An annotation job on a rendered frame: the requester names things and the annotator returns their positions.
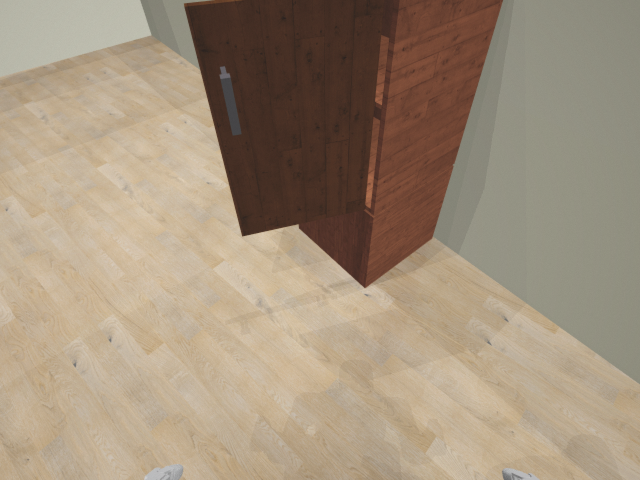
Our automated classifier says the cupboard door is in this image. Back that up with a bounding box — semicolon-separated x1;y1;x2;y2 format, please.
184;0;384;236

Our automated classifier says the handle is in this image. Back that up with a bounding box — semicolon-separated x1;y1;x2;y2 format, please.
220;66;242;136

